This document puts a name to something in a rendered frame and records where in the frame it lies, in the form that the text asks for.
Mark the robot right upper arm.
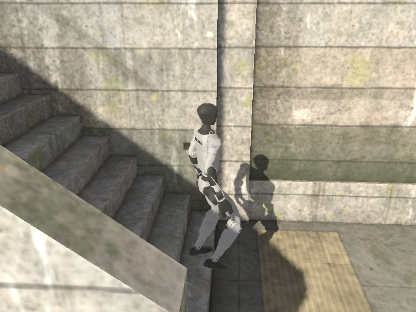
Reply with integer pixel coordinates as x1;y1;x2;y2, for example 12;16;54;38
204;135;221;174

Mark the robot left upper arm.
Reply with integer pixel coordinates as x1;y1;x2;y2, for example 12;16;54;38
188;127;201;159

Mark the right robot shin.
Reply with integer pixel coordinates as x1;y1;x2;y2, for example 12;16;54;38
211;222;242;262

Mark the left robot thigh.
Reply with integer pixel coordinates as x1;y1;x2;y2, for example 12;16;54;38
196;181;220;223

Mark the left robot forearm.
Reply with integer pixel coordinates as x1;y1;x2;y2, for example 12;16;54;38
188;155;202;175

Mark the right robot forearm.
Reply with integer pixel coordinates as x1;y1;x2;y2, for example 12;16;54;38
207;166;225;202

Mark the right robot hand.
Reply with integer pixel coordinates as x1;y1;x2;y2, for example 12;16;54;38
218;199;233;218

